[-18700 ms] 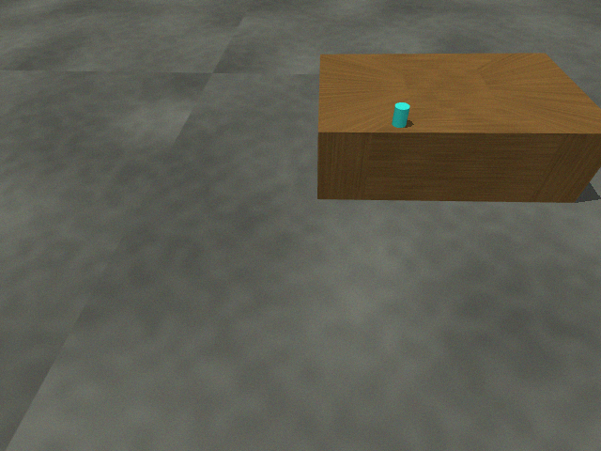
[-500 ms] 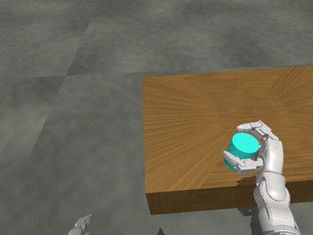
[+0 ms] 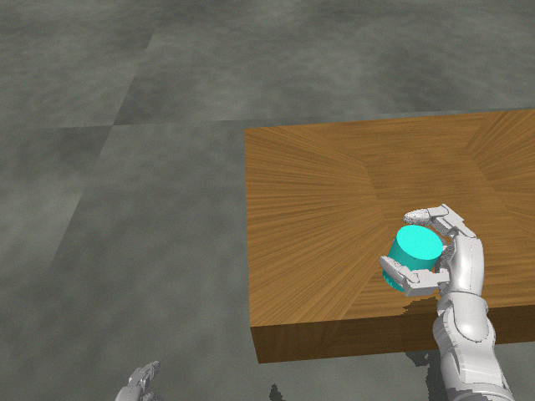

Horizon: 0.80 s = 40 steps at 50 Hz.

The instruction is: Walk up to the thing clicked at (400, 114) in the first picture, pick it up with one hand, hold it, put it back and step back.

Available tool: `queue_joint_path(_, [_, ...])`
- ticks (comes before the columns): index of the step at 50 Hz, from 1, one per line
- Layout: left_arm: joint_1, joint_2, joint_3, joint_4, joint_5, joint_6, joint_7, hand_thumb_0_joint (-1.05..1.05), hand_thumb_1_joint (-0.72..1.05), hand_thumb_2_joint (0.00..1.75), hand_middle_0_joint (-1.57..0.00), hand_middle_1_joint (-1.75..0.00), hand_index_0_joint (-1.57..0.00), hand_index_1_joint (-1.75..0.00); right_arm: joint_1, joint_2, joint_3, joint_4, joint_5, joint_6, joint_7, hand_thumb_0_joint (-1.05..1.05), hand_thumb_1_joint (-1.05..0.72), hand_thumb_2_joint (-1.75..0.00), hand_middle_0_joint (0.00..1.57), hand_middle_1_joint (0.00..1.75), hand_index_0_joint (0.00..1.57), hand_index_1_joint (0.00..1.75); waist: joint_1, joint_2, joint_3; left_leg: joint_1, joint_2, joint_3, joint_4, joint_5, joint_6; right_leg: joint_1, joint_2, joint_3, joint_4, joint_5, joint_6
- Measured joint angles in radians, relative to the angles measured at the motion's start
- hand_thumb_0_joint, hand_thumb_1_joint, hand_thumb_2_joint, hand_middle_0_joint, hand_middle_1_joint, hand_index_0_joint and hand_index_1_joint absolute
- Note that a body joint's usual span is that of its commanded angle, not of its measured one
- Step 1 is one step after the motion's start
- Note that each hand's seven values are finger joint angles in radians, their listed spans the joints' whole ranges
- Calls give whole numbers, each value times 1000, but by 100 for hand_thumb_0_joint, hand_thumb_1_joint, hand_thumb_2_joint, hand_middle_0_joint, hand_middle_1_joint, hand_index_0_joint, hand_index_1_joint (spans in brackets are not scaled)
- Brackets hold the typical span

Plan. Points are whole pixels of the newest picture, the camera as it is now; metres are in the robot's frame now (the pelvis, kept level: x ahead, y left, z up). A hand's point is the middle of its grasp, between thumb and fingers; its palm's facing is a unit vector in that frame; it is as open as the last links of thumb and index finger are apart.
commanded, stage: hold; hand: right
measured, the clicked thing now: (410, 259) +0.32 -0.18 +0.04
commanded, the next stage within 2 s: crouch in 0.66 s
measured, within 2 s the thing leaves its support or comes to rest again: neither
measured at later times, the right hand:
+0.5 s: hand (414, 255) +0.31 -0.18 +0.05, palm faces +0.26 +0.97 +0.00, open 9.4 cm
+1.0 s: hand (413, 260) +0.32 -0.19 +0.03, palm faces +0.27 +0.96 +0.00, open 9.4 cm
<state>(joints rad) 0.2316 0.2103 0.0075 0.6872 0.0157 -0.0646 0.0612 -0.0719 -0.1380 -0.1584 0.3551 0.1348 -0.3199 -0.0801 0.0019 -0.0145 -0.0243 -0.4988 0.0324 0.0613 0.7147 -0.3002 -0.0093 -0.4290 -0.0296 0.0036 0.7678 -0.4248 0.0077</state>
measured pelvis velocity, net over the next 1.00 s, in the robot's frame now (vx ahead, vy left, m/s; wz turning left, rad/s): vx -0.01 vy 0.00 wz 0.00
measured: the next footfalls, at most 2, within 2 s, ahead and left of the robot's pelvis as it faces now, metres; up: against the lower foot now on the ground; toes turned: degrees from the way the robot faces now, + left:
none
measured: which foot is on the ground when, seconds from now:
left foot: down 0.00-1.00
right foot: down 0.00-1.00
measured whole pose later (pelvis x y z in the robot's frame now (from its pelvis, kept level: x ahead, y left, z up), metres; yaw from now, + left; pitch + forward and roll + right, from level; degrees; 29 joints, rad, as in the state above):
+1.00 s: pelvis -0.01 +0.00 -0.01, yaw +0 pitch +7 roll +1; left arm 0.22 0.21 0.01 0.69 0.03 -0.08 0.05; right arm -0.12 -0.14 -0.19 0.47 0.13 -0.38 -0.07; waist 0.01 0.00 -0.04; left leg -0.59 0.04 0.06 0.78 -0.31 -0.01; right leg -0.52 -0.03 0.00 0.83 -0.44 0.00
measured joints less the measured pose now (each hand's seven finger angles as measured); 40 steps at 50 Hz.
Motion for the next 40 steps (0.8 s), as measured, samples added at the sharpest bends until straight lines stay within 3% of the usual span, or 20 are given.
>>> queue_joint_path(13, [1, -1, -2, 4, 0, -1, 2, 1, 91, 88, -19, -29, -21, -29, 17, -4, -11, -1, 8, -13, 8, 2, 34, -100, 85, 116, 79, 114, -1, -5, -10, 0, 0, 0, 8, -4, 0, 0, 0, 1, 7, -3, 0])
queue_joint_path(40, [4, -2, -4, 5, 0, -9, -1, 1, 91, 88, -19, -29, -21, -28, 6, -4, 9, -1, 2, -8, 1, 2, 34, -101, 85, 116, 79, 113, -3, -2, -8, -8, 3, -1, 10, -2, -2, -10, 3, 1, 13, -3, -2])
